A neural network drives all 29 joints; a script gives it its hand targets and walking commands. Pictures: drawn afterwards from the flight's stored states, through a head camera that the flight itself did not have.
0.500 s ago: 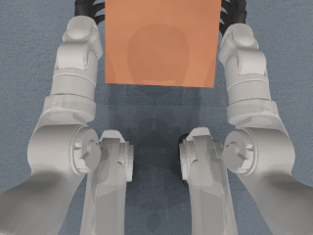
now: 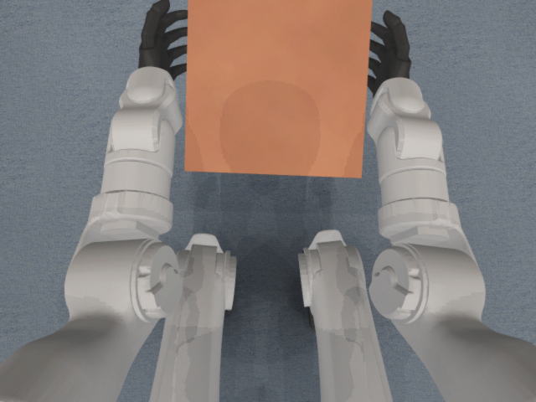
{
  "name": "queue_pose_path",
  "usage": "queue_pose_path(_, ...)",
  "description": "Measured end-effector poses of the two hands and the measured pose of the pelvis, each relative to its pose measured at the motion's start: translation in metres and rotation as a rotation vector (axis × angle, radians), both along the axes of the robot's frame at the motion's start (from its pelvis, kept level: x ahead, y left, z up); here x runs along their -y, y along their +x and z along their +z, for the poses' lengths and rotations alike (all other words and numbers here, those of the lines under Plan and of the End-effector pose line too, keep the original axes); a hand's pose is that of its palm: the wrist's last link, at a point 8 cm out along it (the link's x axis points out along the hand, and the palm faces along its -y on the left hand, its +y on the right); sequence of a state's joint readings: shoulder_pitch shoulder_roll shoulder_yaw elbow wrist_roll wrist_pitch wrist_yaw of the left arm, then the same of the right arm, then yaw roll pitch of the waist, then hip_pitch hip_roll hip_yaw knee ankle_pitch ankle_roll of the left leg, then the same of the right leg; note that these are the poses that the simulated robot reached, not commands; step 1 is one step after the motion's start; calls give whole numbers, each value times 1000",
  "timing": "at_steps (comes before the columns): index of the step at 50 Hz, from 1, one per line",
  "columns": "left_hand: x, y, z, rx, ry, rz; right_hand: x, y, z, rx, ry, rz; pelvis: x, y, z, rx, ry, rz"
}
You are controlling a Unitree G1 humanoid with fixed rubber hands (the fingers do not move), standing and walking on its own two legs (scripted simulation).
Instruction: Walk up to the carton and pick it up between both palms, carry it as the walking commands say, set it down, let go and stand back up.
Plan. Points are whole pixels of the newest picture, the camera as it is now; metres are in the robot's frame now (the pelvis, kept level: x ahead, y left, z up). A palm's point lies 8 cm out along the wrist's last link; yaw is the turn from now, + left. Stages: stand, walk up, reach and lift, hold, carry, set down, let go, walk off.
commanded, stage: reach and lift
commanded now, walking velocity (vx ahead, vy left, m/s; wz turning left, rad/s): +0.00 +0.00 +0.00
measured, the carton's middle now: (271, 103) +0.51 -0.01 -0.18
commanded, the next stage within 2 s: none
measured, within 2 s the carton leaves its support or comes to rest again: neither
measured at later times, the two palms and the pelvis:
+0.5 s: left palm (134, 60) +0.50 +0.13 -0.02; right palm (419, 74) +0.49 -0.16 -0.02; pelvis +0.00 +0.00 +0.05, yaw +0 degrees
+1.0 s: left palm (96, 45) +0.48 +0.13 +0.05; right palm (466, 65) +0.47 -0.16 +0.05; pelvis +0.01 +0.00 +0.11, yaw +0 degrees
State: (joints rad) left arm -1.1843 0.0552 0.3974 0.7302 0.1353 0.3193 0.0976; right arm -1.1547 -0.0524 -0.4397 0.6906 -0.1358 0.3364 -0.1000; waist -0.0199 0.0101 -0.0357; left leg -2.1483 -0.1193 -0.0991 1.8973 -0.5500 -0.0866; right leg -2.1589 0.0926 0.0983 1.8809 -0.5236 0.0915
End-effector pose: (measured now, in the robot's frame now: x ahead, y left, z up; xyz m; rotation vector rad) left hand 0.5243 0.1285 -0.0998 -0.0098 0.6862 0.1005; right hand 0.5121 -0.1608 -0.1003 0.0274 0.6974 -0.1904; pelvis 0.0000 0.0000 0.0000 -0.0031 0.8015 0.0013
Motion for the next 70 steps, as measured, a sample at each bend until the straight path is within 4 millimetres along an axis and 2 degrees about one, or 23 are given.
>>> queue_pose_path(29,-2,-23,89,2,4,-1,-1,-23,89,3,5,-6,-1,2,58,50,0,1)
queue_pose_path(70,-4,-57,211,2,3,0,-4,-58,210,3,15,-19,-3,29,160,192,-3,1)
